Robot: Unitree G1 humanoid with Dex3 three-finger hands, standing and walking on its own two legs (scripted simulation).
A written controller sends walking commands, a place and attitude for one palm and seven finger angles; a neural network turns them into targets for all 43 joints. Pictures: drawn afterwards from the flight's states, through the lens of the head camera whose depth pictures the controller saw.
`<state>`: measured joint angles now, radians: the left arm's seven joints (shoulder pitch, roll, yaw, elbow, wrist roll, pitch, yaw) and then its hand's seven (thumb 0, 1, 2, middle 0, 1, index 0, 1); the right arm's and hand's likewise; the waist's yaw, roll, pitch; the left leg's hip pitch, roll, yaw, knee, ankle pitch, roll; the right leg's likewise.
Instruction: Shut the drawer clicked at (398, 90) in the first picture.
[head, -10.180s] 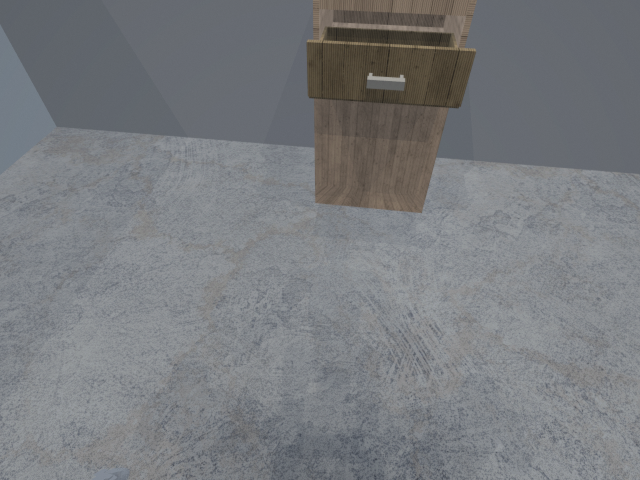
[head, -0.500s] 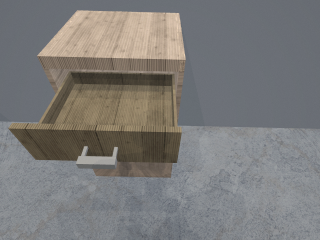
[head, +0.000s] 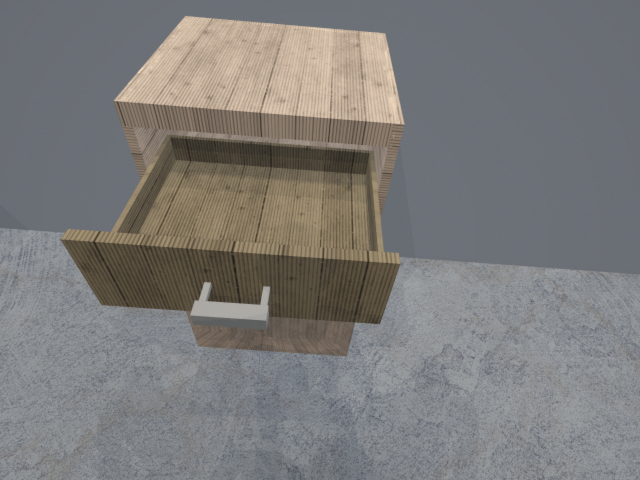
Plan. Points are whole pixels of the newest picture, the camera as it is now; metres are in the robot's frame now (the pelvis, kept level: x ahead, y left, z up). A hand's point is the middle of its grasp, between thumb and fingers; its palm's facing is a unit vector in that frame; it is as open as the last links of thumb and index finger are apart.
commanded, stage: shuffle to correct the standing spot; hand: left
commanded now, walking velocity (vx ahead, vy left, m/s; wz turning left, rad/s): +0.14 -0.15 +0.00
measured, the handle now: (233, 302) +0.36 +0.15 -0.01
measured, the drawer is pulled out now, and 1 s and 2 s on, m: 0.28 0.28 0.28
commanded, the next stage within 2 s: come to a stop and stand still in 0.08 s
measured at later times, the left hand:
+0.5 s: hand out of the picture +0.03 +0.12 -0.18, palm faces +0.00 -0.98 -0.17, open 7.3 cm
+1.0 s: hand out of the picture +0.02 +0.19 -0.17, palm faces +0.00 -0.97 -0.24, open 7.4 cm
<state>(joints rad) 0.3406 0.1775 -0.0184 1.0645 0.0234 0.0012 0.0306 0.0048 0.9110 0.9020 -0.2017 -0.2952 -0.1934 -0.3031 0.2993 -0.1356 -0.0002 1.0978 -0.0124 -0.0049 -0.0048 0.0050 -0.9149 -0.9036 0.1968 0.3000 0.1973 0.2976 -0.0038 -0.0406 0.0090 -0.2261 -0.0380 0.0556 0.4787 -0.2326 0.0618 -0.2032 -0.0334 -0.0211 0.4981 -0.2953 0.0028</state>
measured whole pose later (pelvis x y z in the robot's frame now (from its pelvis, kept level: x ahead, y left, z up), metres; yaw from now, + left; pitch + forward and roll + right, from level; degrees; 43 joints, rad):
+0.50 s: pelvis +0.04 -0.04 +0.00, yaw -1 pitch -1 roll +1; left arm 0.33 0.14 -0.02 1.07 0.01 -0.02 0.05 0.02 0.93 0.90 -0.20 -0.30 -0.20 -0.30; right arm 0.23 -0.15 -0.01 1.13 0.00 -0.01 -0.04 0.01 -0.93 -0.90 0.20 0.30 0.20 0.30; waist 0.00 -0.03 0.03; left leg -0.17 0.01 0.06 0.47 -0.28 0.00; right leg -0.16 0.01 -0.02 0.49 -0.31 -0.03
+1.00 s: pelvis -0.02 -0.01 +0.00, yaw +0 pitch -1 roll +0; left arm 0.29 0.21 0.00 0.98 0.02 0.01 0.03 0.01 0.91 0.90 -0.20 -0.30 -0.19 -0.30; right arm 0.29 -0.18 -0.01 1.01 -0.02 0.02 0.00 0.00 -0.92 -0.90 0.20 0.30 0.20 0.30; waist -0.01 -0.01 0.02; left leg -0.28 -0.04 0.05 0.51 -0.21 0.05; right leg -0.26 -0.03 -0.02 0.53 -0.25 0.00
